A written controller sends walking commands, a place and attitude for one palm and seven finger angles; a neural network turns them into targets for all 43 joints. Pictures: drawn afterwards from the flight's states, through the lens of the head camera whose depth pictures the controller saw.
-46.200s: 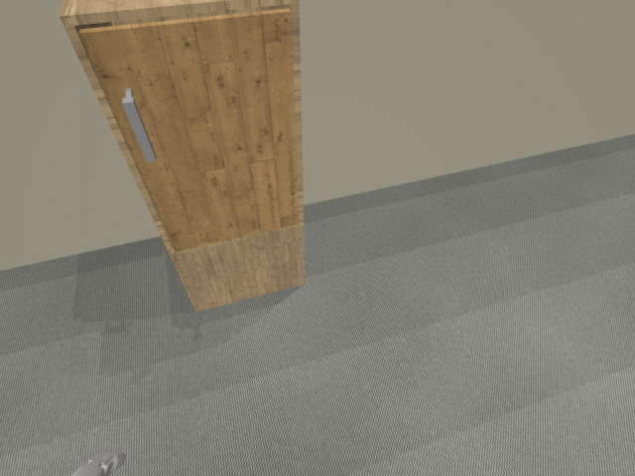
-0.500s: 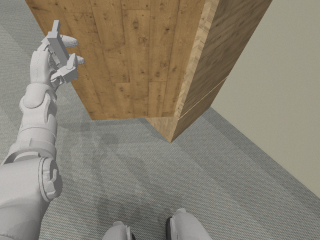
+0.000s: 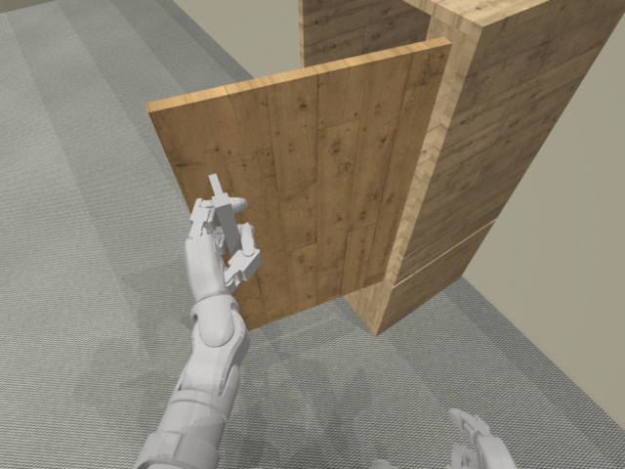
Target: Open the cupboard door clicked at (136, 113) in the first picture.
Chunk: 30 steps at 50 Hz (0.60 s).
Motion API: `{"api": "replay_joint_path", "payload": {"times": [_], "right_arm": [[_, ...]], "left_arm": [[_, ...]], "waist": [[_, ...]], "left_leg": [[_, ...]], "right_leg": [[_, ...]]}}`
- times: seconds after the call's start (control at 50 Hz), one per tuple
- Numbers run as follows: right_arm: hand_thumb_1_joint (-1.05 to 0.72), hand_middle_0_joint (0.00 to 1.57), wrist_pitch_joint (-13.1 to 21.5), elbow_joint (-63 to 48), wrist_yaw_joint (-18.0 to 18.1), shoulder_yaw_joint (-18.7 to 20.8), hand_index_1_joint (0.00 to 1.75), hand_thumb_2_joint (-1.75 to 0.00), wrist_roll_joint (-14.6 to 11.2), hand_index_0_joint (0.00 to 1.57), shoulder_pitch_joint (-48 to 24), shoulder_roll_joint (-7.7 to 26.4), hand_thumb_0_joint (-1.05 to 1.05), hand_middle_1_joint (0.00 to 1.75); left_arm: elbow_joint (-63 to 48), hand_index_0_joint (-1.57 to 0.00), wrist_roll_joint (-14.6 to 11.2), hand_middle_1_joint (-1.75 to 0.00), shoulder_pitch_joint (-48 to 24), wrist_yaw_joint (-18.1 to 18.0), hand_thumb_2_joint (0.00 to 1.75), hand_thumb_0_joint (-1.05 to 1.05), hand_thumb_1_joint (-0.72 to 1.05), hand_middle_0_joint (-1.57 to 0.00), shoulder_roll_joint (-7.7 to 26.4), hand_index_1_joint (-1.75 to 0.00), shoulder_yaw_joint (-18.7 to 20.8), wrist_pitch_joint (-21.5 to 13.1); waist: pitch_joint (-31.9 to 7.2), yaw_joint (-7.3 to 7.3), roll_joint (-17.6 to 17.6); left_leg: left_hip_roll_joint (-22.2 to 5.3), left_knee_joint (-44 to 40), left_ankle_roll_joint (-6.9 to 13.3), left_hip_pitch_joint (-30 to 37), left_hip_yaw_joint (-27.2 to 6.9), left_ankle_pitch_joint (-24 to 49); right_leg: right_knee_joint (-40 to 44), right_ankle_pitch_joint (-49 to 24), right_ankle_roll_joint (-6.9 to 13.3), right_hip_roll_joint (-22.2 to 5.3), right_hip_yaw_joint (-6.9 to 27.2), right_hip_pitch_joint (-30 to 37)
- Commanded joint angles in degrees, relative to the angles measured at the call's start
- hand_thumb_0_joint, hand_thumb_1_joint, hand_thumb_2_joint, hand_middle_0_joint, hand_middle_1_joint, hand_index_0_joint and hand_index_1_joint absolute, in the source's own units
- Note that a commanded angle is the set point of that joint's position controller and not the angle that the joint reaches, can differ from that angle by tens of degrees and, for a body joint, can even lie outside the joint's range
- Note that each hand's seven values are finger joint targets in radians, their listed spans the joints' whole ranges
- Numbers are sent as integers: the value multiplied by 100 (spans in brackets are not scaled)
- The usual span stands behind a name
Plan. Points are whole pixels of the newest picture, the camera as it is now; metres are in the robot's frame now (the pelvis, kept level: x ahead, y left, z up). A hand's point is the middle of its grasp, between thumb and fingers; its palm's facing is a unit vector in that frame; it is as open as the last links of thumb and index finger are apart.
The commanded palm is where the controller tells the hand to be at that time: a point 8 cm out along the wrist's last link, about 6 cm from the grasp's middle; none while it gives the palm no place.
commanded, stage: pull the door open along its arc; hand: left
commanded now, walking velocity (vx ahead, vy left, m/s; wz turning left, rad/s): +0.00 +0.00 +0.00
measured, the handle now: (227, 223) +0.42 +0.13 +0.07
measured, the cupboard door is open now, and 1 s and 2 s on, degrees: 78 96 99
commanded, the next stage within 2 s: open thumb and fingers to let go in 0.34 s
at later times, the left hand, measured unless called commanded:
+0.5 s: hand (312, 315) +0.28 +0.01 +0.07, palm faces +0.24 -0.97 -0.03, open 5.8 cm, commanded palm +0.25 +0.07 +0.06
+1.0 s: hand (301, 304) +0.30 +0.03 +0.07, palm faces +0.28 -0.96 -0.01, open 13.1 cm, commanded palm +0.25 +0.07 +0.06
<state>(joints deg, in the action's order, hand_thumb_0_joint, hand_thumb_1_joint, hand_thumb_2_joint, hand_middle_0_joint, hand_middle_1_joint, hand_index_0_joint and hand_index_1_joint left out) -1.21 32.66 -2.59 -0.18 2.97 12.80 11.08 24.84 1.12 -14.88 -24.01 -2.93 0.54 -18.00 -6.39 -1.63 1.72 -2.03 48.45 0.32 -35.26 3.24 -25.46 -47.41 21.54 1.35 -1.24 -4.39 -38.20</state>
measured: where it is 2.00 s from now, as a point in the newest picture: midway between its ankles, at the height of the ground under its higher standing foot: outside the picture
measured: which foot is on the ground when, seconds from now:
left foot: down 0.00-1.00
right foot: down 0.00-1.00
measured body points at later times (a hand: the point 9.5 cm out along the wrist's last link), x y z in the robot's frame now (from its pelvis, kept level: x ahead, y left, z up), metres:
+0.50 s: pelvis +0.00 -0.03 +0.00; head +0.03 -0.05 +0.45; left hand +0.27 +0.06 +0.07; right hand +0.17 -0.24 -0.10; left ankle -0.02 +0.11 -0.70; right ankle +0.02 -0.11 -0.70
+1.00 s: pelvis -0.01 -0.03 +0.00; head +0.02 -0.05 +0.45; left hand +0.28 +0.08 +0.07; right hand +0.16 -0.24 -0.11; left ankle -0.02 +0.11 -0.70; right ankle +0.02 -0.11 -0.70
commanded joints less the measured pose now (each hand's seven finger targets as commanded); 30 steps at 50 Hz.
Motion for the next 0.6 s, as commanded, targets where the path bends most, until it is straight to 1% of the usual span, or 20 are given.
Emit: {"api": "replay_joint_path", "payload": {"times": [0.0, 0.04, 0.08, 0.12, 0.16, 0.18, 0.2, 0.26, 0.28, 0.3, 0.34, 0.36, 0.4, 0.42, 0.44, 0.46, 0.48, 0.5, 0.54, 0.58], "right_arm": [[-90, 20, 229, -567, 104, 279, 30, -90, 43, 20, 34, 626, 0, 30], [-90, 20, 249, -606, 110, 259, 30, -90, 56, 20, -78, 598, 0, 30], [-90, 20, 261, -639, 128, 249, 30, -90, 48, 20, -145, 574, 0, 30], [-90, 20, 276, -657, 136, 235, 30, -90, 41, 20, -266, 553, 0, 30], [-90, 20, 305, -722, 120, 223, 30, -90, 43, 20, -330, 509, 0, 30], [-90, 20, 311, -755, 110, 225, 30, -90, 30, 20, -340, 503, 0, 30], [-90, 20, 333, -790, 95, 226, 30, -90, 38, 20, -381, 475, 0, 30], [-90, 20, 373, -899, 38, 229, 30, -90, 34, 20, -432, 423, 0, 30], [-90, 20, 379, -928, 29, 221, 30, -90, 25, 20, -450, 424, 0, 30], [-90, 20, 381, -965, 29, 213, 30, -90, 17, 20, -535, 399, 0, 30], [-90, 20, 410, -1005, 19, 172, 30, -90, -6, 20, -615, 342, 0, 30], [-90, 20, 421, -986, 35, 166, 30, -90, 0, 20, -643, 352, 0, 30], [-90, 20, 414, -906, 88, 131, 30, -90, 13, 20, -747, 355, 0, 30], [-90, 20, 407, -808, 139, 112, 30, -90, 27, 20, -793, 366, 0, 30], [-90, 20, 417, -778, 165, 106, 30, -90, 51, 20, -816, 334, 0, 30], [-90, 20, 426, -762, 187, 93, 30, -90, 57, 20, -838, 340, 0, 30], [-90, 20, 426, -743, 214, 95, 30, -90, 47, 20, -868, 343, 0, 30], [-90, 20, 418, -722, 226, 110, 30, -90, 50, 20, -855, 329, 0, 30], [-90, 20, 411, -704, 225, 120, 30, -90, 58, 20, -775, 327, 0, 30], [-90, 20, 401, -708, 211, 134, 30, -90, 58, 20, -749, 349, 0, 30]], "left_arm": [[-1602, -40, 303, -135, -1158, -358, 90, 0, 90, -40, 56, -135, -393, -343], [-1793, -40, 310, -135, -994, -359, 90, 0, 90, -40, -98, -135, -596, -314], [-1848, -40, 292, -135, -706, -346, 90, 0, 90, -40, -261, -135, -801, -253], [-2040, -40, 286, -135, -586, -360, 90, 0, 90, -40, -378, -135, -965, -219], [-2292, -40, 301, -135, -238, -387, 90, 0, 90, -40, -562, -135, -1179, -178], [-2389, -40, 333, -135, -29, -417, 90, 0, 90, -40, -614, -135, -1272, -155], [-2501, -40, 359, -135, 189, -458, 90, 0, 90, -40, -714, -135, -1379, -127], [-2902, -40, 447, -135, 937, -550, 90, 0, 90, -40, -921, -135, -1691, -50], [-2945, -40, 507, -135, 1131, -576, 90, 0, 90, -40, -932, -135, -1759, -9], [-3160, -40, 534, -135, 1221, -604, 90, 0, 90, -40, -949, -135, -1822, 8], [-3309, -40, 501, -135, 1532, -647, 90, 0, 90, -40, -1068, -135, -1937, 104], [-3383, -40, 493, -135, 1329, -703, 90, 0, 90, -40, -973, -135, -1874, 127], [-3197, -40, 491, -135, 890, -825, 90, 0, 90, -40, -874, -135, -1733, 206], [-3099, -40, 498, -135, 301, -914, 90, 0, 90, -40, -707, -135, -1573, 201], [-2875, -40, 486, -134, 360, -949, 87, 0, 83, -40, -752, -134, -1527, 233], [-2791, -39, 438, -134, 319, -957, 84, 0, 76, -39, -701, -134, -1450, 232], [-2794, -38, 420, -133, 218, -949, 81, 0, 69, -38, -595, -133, -1358, 222], [-2784, -38, 414, -132, 242, -924, 78, 0, 62, -38, -619, -132, -1365, 213], [-2676, -37, 424, -130, 299, -858, 72, 0, 48, -37, -760, -130, -1469, 198], [-2636, -36, 451, -129, 299, -784, 66, 0, 34, -36, -767, -129, -1504, 176]], "waist": [[-1659, 21, -342], [-1669, 50, -379], [-1589, 40, -657], [-1451, 26, -591], [-1466, 65, -525], [-1456, 86, -609], [-1433, 97, -520], [-1397, 130, -695], [-1339, 124, -887], [-1344, 147, -695], [-1181, 159, -619], [-1173, 117, -540], [-983, 92, -662], [-889, 9, -614], [-851, 68, -691], [-866, 60, -836], [-958, 107, -873], [-1075, 129, -747], [-1173, 103, -849], [-1285, 118, -755]], "left_leg": [[172, -637, -28, 679, -161, 1791], [194, -645, -20, 681, -165, 1739], [194, -668, -7, 667, -181, 1672], [209, -667, -1, 686, -173, 1578], [222, -680, 2, 734, -167, 1579], [222, -681, 2, 737, -178, 1602], [217, -681, 2, 767, -168, 1637], [228, -638, 5, 733, -184, 1696], [238, -638, 9, 678, -215, 1613], [254, -618, 5, 677, -195, 1545], [286, -608, -3, 705, -200, 1400], [293, -566, -2, 705, -206, 1355], [323, -533, -1, 633, -247, 1103], [339, -475, 5, 589, -257, 993], [359, -452, 5, 540, -257, 902], [372, -443, 9, 503, -271, 831], [391, -443, 8, 497, -276, 836], [387, -468, 1, 521, -256, 895], [370, -486, 3, 544, -267, 1041], [360, -481, -3, 541, -274, 1134]], "right_leg": [[547, -1948, 28, 107, 150, 1540], [573, -1931, 34, 89, 161, 1630], [662, -1924, 23, 82, 188, 1730], [716, -1829, 15, 49, 223, 1691], [738, -1831, 23, 40, 223, 1758], [752, -1842, 32, 35, 229, 1813], [742, -1899, 32, 31, 222, 1809], [747, -2085, 25, 3, 247, 1934], [793, -1988, 26, -6, 255, 1959], [805, -1884, 28, -18, 303, 1930], [912, -1687, 26, -36, 334, 1907], [940, -1618, 16, -53, 380, 1834], [1078, -1114, -4, -86, 463, 1661], [1113, -897, -20, -119, 525, 1502], [1179, -732, -42, -137, 593, 1480], [1254, -611, -70, -170, 659, 1491], [1334, -615, -90, -208, 783, 1618], [1276, -738, -77, -212, 783, 1693], [1155, -1171, -94, -204, 704, 1774], [1059, -1438, -93, -208, 678, 1820]]}}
